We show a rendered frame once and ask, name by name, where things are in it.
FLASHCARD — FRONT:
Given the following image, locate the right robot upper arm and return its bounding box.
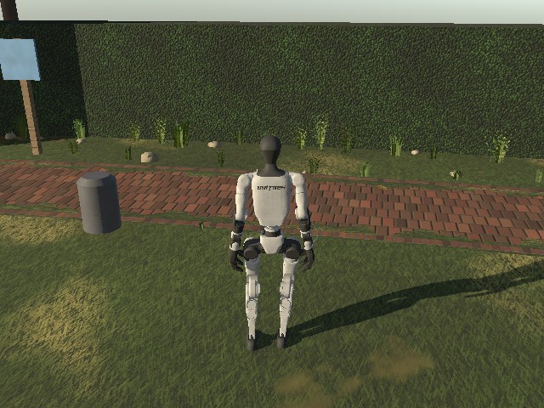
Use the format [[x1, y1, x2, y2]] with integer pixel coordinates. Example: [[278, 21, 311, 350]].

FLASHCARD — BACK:
[[289, 172, 308, 219]]

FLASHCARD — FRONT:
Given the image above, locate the left robot upper arm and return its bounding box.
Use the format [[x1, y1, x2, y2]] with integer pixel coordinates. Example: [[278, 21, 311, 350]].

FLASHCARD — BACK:
[[235, 173, 253, 221]]

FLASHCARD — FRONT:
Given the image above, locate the right robot thigh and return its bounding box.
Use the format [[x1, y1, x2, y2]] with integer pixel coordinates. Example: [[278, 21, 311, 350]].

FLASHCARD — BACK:
[[280, 237, 301, 298]]

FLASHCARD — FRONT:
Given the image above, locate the robot left forearm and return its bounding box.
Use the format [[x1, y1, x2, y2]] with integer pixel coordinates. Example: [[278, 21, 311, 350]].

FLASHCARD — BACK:
[[229, 209, 245, 251]]

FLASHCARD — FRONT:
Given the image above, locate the robot left shin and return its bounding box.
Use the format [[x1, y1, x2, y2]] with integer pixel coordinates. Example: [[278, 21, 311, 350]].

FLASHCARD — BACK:
[[246, 283, 258, 339]]

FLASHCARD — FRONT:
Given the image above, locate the robot left hand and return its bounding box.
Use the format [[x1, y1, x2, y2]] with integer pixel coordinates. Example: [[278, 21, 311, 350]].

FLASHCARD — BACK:
[[229, 249, 249, 272]]

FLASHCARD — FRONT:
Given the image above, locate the robot right hand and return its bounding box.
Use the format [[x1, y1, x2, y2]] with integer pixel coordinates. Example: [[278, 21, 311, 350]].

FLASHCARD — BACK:
[[295, 248, 315, 272]]

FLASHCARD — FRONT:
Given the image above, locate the robot right forearm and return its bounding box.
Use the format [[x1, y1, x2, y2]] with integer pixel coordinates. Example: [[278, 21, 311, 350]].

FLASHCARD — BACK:
[[298, 208, 314, 250]]

